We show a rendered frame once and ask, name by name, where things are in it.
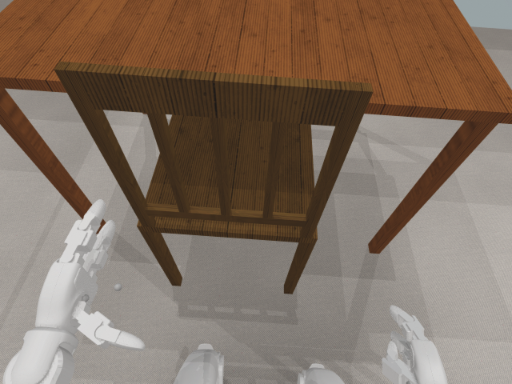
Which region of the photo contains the chair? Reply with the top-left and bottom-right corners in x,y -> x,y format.
54,62 -> 373,294

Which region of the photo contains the robot right hand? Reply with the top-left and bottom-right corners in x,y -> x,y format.
382,305 -> 448,384

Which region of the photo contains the robot left thigh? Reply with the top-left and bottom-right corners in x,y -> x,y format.
174,349 -> 224,384

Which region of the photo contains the robot right thigh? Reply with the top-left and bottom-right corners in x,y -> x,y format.
298,367 -> 345,384

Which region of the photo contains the robot thigh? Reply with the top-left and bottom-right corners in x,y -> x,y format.
174,349 -> 224,384
298,367 -> 345,384

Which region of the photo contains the left robot forearm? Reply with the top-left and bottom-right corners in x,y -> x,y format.
2,327 -> 79,384

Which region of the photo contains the table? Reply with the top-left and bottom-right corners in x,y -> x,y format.
0,0 -> 512,254

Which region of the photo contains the robot left hand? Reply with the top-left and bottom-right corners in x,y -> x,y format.
35,199 -> 145,351

